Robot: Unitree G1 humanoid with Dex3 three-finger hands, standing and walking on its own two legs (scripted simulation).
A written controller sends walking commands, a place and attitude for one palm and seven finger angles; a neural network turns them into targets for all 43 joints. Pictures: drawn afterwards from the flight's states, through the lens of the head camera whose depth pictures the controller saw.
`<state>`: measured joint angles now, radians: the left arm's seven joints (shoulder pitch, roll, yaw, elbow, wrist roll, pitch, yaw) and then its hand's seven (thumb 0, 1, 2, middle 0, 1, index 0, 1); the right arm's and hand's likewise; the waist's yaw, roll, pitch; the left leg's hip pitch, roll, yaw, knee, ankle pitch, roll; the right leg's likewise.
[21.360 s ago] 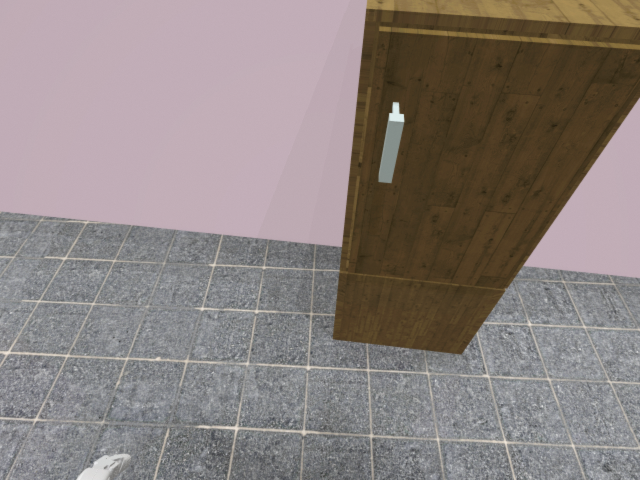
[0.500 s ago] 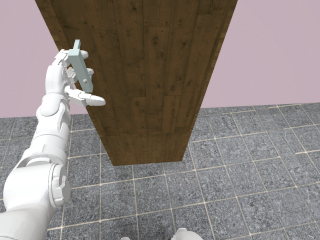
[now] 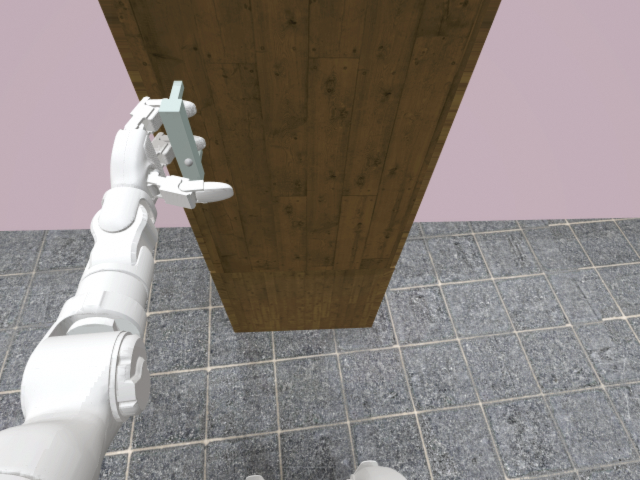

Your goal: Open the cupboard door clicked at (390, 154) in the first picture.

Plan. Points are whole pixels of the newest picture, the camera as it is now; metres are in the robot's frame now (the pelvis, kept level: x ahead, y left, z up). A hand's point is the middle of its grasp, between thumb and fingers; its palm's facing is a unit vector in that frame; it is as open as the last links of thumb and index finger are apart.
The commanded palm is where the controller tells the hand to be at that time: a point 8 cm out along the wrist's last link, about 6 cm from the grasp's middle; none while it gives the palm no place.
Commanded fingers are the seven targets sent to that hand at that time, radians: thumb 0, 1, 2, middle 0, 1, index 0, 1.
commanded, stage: close the thumb around the handle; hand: left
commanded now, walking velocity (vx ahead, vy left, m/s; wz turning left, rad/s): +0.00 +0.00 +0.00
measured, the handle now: (186, 134) +0.53 +0.15 +0.11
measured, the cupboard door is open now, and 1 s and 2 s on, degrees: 0 11 37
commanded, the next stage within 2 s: pull the door open along its arc in 0.48 s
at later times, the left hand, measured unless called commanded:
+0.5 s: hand (198, 164) +0.48 +0.13 +0.11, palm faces -0.02 -1.00 +0.01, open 5.8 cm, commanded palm +0.45 +0.19 +0.11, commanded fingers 0.00 0.90 0.90 -0.40 -1.35 -0.40 -1.35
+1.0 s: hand (204, 208) +0.41 +0.12 +0.11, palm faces -0.03 -1.00 +0.00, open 6.1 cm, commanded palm +0.35 +0.17 +0.11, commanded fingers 0.00 0.90 0.90 -0.40 -1.35 -0.40 -1.35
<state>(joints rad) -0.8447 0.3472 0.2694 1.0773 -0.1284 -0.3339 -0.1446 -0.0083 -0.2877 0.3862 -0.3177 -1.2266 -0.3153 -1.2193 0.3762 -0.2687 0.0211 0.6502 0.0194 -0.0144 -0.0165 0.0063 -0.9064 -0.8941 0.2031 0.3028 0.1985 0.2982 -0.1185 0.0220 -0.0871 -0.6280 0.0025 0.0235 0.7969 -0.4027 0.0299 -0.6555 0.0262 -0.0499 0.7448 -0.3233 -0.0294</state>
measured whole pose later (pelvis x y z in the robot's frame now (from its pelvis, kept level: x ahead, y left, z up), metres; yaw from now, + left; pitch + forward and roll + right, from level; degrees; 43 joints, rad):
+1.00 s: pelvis +0.01 -0.01 +0.01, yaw -1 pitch +9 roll +0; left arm -0.41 0.21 0.19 0.62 -0.18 -0.26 -0.11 0.01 0.70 0.72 -0.35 -1.35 -0.32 -1.33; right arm 0.37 -0.26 0.00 0.60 0.04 -0.01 0.00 0.01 -0.91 -0.89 0.20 0.30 0.20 0.30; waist -0.07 0.04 -0.11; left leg -0.47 0.01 0.05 0.70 -0.39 0.02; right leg -0.52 0.04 -0.02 0.68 -0.32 -0.04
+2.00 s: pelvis +0.00 -0.05 +0.02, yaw +4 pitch +0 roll +1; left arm 0.14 -0.07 -0.27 -0.12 0.03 0.07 0.56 0.02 0.42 0.69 -0.36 -1.30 -0.37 -1.30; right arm 0.14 -0.19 0.01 0.59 -0.03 0.06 0.00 0.01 -0.91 -0.89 0.20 0.30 0.20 0.30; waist 0.01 0.06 -0.03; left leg -0.31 0.01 -0.05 0.65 -0.35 -0.03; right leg -0.34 0.04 -0.12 0.65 -0.32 -0.10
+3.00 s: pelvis -0.01 -0.01 +0.01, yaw +2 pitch -1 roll +0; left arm 0.15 0.02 -0.33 -0.12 -0.04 -0.03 0.13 -0.01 -0.50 0.29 -0.17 -0.34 -0.17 -0.35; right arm 0.22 -0.20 0.05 0.52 0.02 0.00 0.00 0.01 -0.91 -0.89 0.20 0.30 0.20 0.30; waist 0.01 0.05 -0.02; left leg -0.32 -0.02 0.00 0.71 -0.37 0.02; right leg -0.36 0.00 -0.07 0.71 -0.33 -0.04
